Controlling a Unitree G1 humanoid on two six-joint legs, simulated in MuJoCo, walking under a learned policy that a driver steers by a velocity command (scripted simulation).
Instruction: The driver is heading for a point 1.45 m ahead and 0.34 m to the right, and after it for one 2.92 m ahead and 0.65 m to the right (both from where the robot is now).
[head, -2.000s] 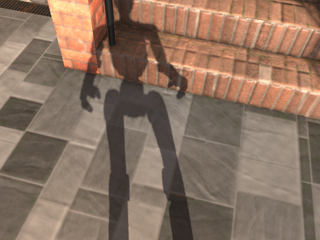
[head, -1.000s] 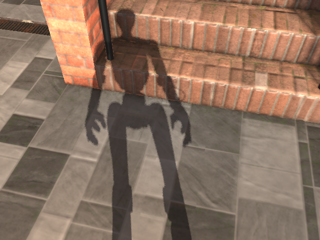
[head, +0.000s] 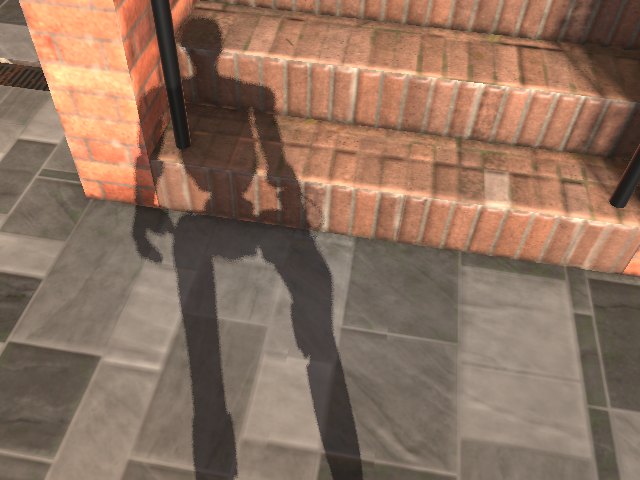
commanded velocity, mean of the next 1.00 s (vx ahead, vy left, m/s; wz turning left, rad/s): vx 0.48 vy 0.00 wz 0.00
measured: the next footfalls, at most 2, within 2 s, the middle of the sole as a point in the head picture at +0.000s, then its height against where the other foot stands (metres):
right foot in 0.22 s outside the picture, level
left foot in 0.78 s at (262, 429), level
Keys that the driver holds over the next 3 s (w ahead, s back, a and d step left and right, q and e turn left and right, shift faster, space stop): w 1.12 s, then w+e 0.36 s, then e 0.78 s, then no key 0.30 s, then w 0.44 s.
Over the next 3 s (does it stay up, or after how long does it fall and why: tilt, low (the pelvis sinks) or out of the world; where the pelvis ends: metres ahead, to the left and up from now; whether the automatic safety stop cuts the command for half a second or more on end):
stays up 0.96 -0.14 -0.01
